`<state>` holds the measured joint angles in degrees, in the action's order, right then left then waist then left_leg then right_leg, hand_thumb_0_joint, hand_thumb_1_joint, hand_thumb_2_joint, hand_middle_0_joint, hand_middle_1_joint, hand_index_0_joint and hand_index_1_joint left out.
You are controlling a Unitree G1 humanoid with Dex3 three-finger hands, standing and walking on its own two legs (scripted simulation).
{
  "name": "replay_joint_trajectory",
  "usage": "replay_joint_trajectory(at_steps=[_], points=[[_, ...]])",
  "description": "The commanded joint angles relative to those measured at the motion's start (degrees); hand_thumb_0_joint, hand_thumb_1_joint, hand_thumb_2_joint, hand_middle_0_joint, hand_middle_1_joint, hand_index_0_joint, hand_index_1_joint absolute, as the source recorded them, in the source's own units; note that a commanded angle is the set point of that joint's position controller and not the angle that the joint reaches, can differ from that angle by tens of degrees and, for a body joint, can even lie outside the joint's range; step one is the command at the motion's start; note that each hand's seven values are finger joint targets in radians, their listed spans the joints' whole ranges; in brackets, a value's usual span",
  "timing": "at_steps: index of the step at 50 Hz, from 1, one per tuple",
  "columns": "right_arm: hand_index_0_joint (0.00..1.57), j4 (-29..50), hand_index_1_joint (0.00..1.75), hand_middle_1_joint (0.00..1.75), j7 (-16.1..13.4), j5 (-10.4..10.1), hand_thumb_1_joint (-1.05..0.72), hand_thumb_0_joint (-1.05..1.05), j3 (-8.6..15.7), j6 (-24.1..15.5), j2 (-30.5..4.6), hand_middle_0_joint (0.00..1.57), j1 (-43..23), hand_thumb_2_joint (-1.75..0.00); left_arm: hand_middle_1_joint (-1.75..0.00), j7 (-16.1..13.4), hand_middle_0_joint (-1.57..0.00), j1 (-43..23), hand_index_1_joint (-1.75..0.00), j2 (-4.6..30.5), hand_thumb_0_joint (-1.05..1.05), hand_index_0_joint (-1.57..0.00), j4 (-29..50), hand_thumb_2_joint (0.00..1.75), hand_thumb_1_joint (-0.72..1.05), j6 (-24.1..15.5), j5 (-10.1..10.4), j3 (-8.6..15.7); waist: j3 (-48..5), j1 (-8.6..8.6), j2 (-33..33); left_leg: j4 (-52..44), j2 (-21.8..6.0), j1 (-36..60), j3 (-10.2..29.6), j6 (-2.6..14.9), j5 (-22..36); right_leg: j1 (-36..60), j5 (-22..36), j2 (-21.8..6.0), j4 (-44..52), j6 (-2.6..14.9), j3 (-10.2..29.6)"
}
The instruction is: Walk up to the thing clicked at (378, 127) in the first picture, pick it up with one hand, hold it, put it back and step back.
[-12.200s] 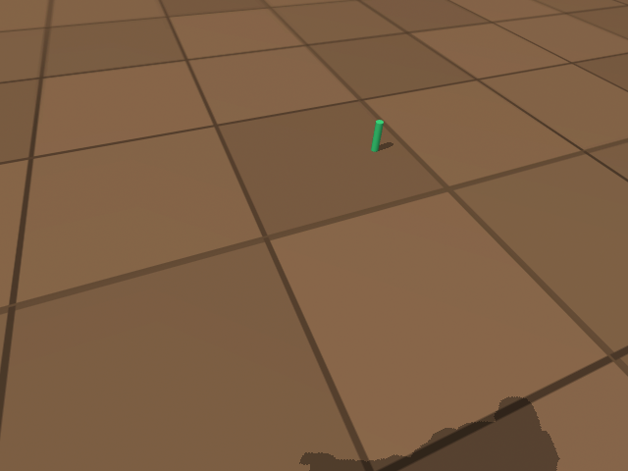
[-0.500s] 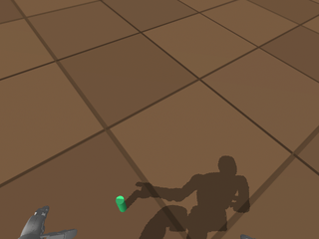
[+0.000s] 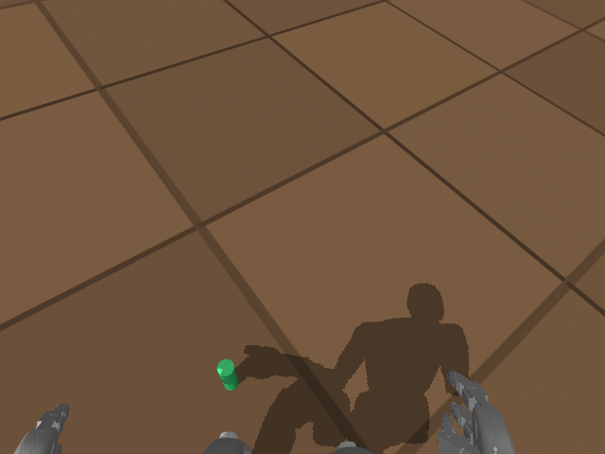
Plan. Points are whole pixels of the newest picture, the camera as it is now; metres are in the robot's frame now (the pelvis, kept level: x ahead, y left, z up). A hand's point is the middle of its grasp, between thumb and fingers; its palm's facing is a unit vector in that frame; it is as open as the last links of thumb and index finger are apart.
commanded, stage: go down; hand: left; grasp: from the side
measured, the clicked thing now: (228, 375) +0.37 +0.15 -0.61
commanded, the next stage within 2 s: none
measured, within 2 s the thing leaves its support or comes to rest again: neither
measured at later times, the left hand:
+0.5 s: hand (90, 428) +0.20 +0.30 -0.19, palm faces +0.10 -0.97 -0.23, open 17.2 cm
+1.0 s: hand (104, 384) +0.28 +0.33 -0.27, palm faces +0.06 -0.99 -0.16, open 17.4 cm
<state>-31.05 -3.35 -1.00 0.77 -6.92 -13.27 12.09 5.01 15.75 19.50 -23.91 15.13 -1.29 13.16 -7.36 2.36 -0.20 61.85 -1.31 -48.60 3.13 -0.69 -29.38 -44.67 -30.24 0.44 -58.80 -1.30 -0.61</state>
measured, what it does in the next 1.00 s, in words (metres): lowers itself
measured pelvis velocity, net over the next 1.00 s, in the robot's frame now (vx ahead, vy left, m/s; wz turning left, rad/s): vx -0.08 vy -0.01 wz -0.06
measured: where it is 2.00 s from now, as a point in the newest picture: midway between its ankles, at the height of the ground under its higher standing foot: outside the picture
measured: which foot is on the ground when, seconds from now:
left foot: down 0.00-1.00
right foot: down 0.00-1.00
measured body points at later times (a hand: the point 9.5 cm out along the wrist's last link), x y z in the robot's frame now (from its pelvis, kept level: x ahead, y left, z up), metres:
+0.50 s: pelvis -0.04 +0.00 -0.09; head +0.11 +0.03 +0.33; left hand +0.19 +0.35 -0.17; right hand +0.15 -0.26 -0.18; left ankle +0.00 +0.12 -0.67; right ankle -0.02 -0.14 -0.67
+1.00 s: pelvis -0.08 -0.01 -0.22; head +0.11 +0.03 +0.19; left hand +0.27 +0.38 -0.25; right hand +0.08 -0.28 -0.33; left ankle +0.00 +0.12 -0.67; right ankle -0.02 -0.14 -0.67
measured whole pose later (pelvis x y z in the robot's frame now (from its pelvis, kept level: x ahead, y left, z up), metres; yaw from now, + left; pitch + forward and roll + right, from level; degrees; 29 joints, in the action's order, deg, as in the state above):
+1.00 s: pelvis -0.08 -0.01 -0.22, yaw -4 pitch +33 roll -5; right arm -37.5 -1.1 1.2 -1.6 -9.7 -17.5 6.0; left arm 32.0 -20.1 37.5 -51.9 -20.2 8.1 35.9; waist -9.4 2.8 1.2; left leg 110.6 -1.3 -105.9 6.6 -2.4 -38.1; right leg -102.0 -40.1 2.2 -108.6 -0.7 -2.5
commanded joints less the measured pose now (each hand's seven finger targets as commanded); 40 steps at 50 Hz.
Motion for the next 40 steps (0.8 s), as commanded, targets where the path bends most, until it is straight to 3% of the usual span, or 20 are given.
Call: replay_joint_trajectory(at_steps=[1, 9, 10, 11, 12, 14, 15, 16, 17, 20, 22, 24, 26, 28, 30, 31, 34, 35, 38, 40], points=[[0.2, 8.81, 0.3, 0.3, -0.86, 0.32, -0.82, 0.0, 3.57, -3.34, -8.9, 0.2, 0.6, -0.88, -0.08, 0.16, -0.04, 0.68, -0.1, 11.41, 0.0, -0.03, 12.03, 0.12, -0.48, -2.24, 0.45, 5.25, -11.32, -0.21, -4.93, -5.62, 0.12, 8.52, -1.15, 1.07, 19.58, 1.63, 17.22, 0.6, 4.01, 2.1, -1.86], [0.2, 9.04, 0.3, 0.3, -0.56, 0.6, -0.87, 0.0, 3.9, -4.47, -8.98, 0.2, 1.42, -0.9, -0.07, 2.34, -0.04, 5.42, -0.09, 11.84, 0.0, -0.03, 13.19, 0.13, -0.45, -5.49, 2.05, 7.23, -15.52, -0.47, -5.58, -0.67, 0.28, 5.36, -1.14, 1.4, 21.17, -1.88, 18.31, 0.45, -0.84, 2.22, -1.46], [0.2, 9.26, 0.3, 0.3, -0.39, 0.65, -0.86, 0.0, 3.84, -4.72, -8.95, 0.2, 0.91, -0.89, -0.07, 2.33, -0.04, 6.19, -0.08, 11.99, 0.0, -0.02, 11.93, 0.13, -0.42, -5.87, 2.05, 7.99, -13.76, -0.78, -6.08, -0.82, 0.34, 4.0, -0.98, 1.25, 18.48, -3.47, 15.94, 0.56, -1.42, 2.35, -1.6], [0.2, 10.04, 0.3, 0.3, -0.39, 0.61, -0.88, 0.0, 3.79, -4.96, -8.83, 0.2, 0.46, -0.9, -0.07, 2.8, -0.04, 2.79, -0.09, 12.59, 0.0, -0.03, 16.42, 0.13, -0.44, -6.87, 2.59, 7.72, -15.48, -0.54, -6.56, 0.04, 0.28, 4.19, -0.93, 1.38, 18.99, -3.76, 16.45, 0.52, -1.71, 2.29, -1.49], [0.2, 8.93, 0.3, 0.3, -0.45, 0.64, -0.88, 0.0, 3.97, -4.88, -9.23, 0.2, 1.33, -0.9, -0.07, 2.86, -0.05, 5.55, -0.08, 12.67, 0.0, -0.03, 11.03, 0.12, -0.46, -6.96, 2.38, 8.58, -15.25, 0.07, -5.74, 0.16, 0.11, 4.04, -0.59, 1.28, 19.51, -4.4, 16.4, 0.64, -2.53, 2.3, -1.69], [0.2, 8.43, 0.3, 0.3, -0.18, 0.67, -0.88, 0.0, 3.97, -5.16, -9.66, 0.2, 0.92, -0.9, -0.08, 3.29, -0.04, 0.19, -0.09, 14.53, 0.0, -0.02, 11.97, 0.14, -0.43, -9.07, 2.97, 9.81, -14.88, 0.15, -6.15, 2.44, 0.06, 1.11, -0.47, 1.42, 18.8, -7.65, 15.52, 0.53, -4.78, 2.39, -1.56], [0.2, 8.69, 0.3, 0.3, -0.18, 0.81, -0.88, 0.0, 3.89, -5.46, -9.52, 0.2, 0.0, -0.9, -0.07, 3.64, -0.04, -3.67, -0.08, 14.47, 0.0, -0.03, 11.31, 0.13, -0.45, -10.58, 2.99, 9.57, -13.58, 0.67, -5.65, 4.11, 0.08, -1.56, -0.36, 1.51, 16.05, -10.34, 13.51, 0.6, -6.18, 2.27, -1.54], [0.2, 7.55, 0.3, 0.3, -0.2, 0.9, -0.89, 0.0, 3.78, -5.76, -9.67, 0.2, -0.02, -0.9, -0.07, 3.99, -0.04, -5.24, -0.08, 15.3, 0.0, -0.03, 6.54, 0.12, -0.45, -11.92, 3.46, 11.26, -11.75, 0.99, -4.03, 6.06, 0.26, -5.27, -0.58, 1.79, 12.21, -12.96, 10.81, 0.61, -7.31, 2.2, -1.39], [0.2, 7.13, 0.3, 0.3, -0.02, 0.88, -0.91, 0.0, 3.71, -5.96, -10.01, 0.2, 0.04, -0.9, -0.08, 4.55, -0.04, -6.35, -0.09, 16.66, 0.0, -0.03, 4.12, 0.12, -0.46, -13.64, 3.93, 12.63, -12.1, 0.94, -3.58, 7.32, 0.35, -7.7, -0.49, 1.96, 10.45, -14.49, 9.52, 0.38, -8.81, 2.27, -1.31], [0.2, 7.33, 0.3, 0.3, 0.21, 0.86, -0.9, 0.0, 3.92, -7.25, -10.52, 0.2, -0.98, -0.9, -0.07, 8.26, -0.04, -15.19, -0.08, 16.23, 0.0, -0.04, 2.6, 0.09, -0.54, -20.4, 6.02, 12.6, -16.34, 0.96, -5.09, 11.46, 0.56, -12.12, -0.07, 1.8, 3.71, -21.74, 3.55, 0.41, -14.38, 2.59, -0.92], [0.2, 6.21, 0.3, 0.3, 0.16, 0.7, -0.89, 0.0, 4.03, -7.54, -12.07, 0.2, -0.26, -0.9, -0.11, 11.05, -0.05, -14.23, -0.1, 19.75, 0.0, -0.05, -0.92, 0.09, -0.59, -23.66, 7.36, 15.38, -20.49, -0.26, -6.05, 13.07, 0.49, -12.37, 0.79, 1.52, 4.82, -23.7, 3.88, 0.29, -17.44, 2.75, -1.07], [0.2, 5.46, 0.3, 0.3, 0.27, 0.79, -0.87, 0.0, 4.32, -7.47, -12.82, 0.2, -0.08, -0.89, -0.12, 13.58, -0.05, -17.77, -0.12, 21.98, 0.0, -0.05, 1.09, 0.1, -0.61, -26.43, 7.46, 15.61, -26.01, -1.41, -9.11, 14.94, 0.3, -10.47, 1.2, 1.13, 7.55, -25.91, 5.23, 0.36, -20.39, 3.09, -1.09], [0.2, 4.29, 0.3, 0.3, 0.27, 0.9, -0.87, 0.0, 4.0, -6.99, -13.5, 0.2, -0.16, -0.89, -0.11, 14.95, -0.05, -18.35, -0.11, 25.35, 0.0, -0.05, -3.17, 0.1, -0.6, -27.62, 7.7, 19.0, -27.76, -2.84, -9.82, 16.86, 0.15, -10.89, 1.57, 0.96, 10.51, -28.55, 6.3, 0.54, -22.83, 3.35, -1.63], [0.2, 3.81, 0.3, 0.3, 0.69, 1.01, -0.86, 0.0, 3.73, -6.65, -13.8, 0.2, -0.66, -0.89, -0.13, 16.27, -0.05, -17.37, -0.13, 23.06, 0.0, -0.05, -8.53, 0.12, -0.61, -28.59, 8.07, 18.6, -27.89, -2.72, -8.52, 19.13, 0.25, -13.31, 1.81, 1.05, 11.79, -31.47, 6.84, 0.75, -25.21, 3.51, -2.07], [0.2, 3.33, 0.3, 0.3, 0.96, 0.93, -0.86, 0.0, 3.84, -5.97, -14.5, 0.2, -0.67, -0.89, -0.13, 16.97, -0.06, -18.06, -0.13, 27.47, 0.0, -0.05, -9.99, 0.12, -0.61, -29.41, 8.36, 22.69, -30.66, -4.33, -8.18, 20.66, 0.33, -13.95, 2.03, 1.3, 12.5, -32.16, 7.01, 0.95, -26.52, 3.67, -2.14], [0.2, 2.95, 0.3, 0.3, 1.19, 1.17, -0.86, 0.0, 3.66, -5.51, -14.25, 0.2, -0.91, -0.89, -0.12, 17.71, -0.05, -18.56, -0.13, 27.07, 0.0, -0.05, -10.47, 0.12, -0.61, -29.64, 8.44, 22.0, -30.03, -4.54, -8.81, 21.85, 0.52, -15.8, 1.59, 1.39, 11.69, -32.74, 6.56, 0.91, -27.11, 3.75, -1.93], [0.2, 2.24, 0.3, 0.3, 1.63, 1.23, -0.86, 0.0, 3.37, -5.03, -14.06, 0.2, -1.26, -0.89, -0.12, 19.69, -0.05, -23.88, -0.13, 27.58, 0.0, -0.04, -10.44, 0.13, -0.61, -31.43, 9.85, 22.99, -31.79, -3.03, -5.3, 26.72, 0.82, -20.93, 0.24, 2.34, 12.25, -31.99, 8.33, 1.19, -28.07, 3.25, -1.23], [0.2, 2.19, 0.3, 0.3, 1.66, 1.32, -0.86, 0.0, 3.41, -5.04, -14.36, 0.2, -1.11, -0.89, -0.11, 20.2, -0.05, -27.62, -0.12, 30.5, 0.0, -0.04, -9.1, 0.12, -0.61, -32.45, 10.05, 24.51, -33.02, -2.78, -5.01, 27.82, 0.83, -22.61, -0.01, 2.54, 11.87, -31.31, 8.47, 1.13, -28.43, 3.01, -0.84], [0.2, 1.01, 0.3, 0.3, 1.67, 1.4, -0.86, 0.0, 3.21, -5.09, -15.02, 0.2, -1.38, -0.89, -0.1, 22.2, -0.05, -33.61, -0.11, 33.1, 0.0, -0.04, -10.6, 0.11, -0.59, -35.34, 10.5, 25.92, -33.07, -1.66, -6.59, 30.11, 0.47, -24.39, 0.49, 2.43, 9.19, -36.22, 5.91, 1.31, -31.7, 3.21, -1.3], [0.2, -0.58, 0.3, 0.3, 1.55, 1.57, -0.87, 0.0, 3.02, -5.24, -14.64, 0.2, -1.05, -0.89, -0.12, 23.47, -0.05, -38.34, -0.12, 31.94, 0.0, -0.04, -14.71, 0.13, -0.57, -36.93, 10.71, 24.37, -29.46, -0.18, -6.0, 31.51, 0.29, -28.87, 0.57, 2.39, 2.63, -40.56, 0.63, 1.38, -32.52, 3.15, -1.35]])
